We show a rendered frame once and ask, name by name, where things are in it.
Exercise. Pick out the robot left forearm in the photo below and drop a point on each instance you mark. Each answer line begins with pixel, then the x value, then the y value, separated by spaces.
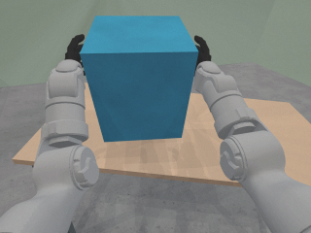
pixel 65 119

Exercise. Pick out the carton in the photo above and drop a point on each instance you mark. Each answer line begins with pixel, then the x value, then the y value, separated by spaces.
pixel 139 71

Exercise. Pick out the left robot upper arm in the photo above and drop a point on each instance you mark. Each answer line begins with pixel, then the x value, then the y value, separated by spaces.
pixel 61 178

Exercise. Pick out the right robot upper arm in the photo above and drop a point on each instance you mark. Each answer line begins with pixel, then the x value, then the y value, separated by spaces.
pixel 256 160

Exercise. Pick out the robot right forearm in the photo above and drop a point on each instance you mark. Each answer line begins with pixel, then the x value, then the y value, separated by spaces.
pixel 225 102

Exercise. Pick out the left robot hand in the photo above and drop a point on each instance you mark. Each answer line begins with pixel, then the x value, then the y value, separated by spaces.
pixel 74 48

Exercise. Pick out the table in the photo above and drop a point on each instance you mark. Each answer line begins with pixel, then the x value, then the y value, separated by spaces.
pixel 196 156

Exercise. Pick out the right robot hand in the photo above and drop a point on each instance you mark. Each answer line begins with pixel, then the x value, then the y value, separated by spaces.
pixel 203 51

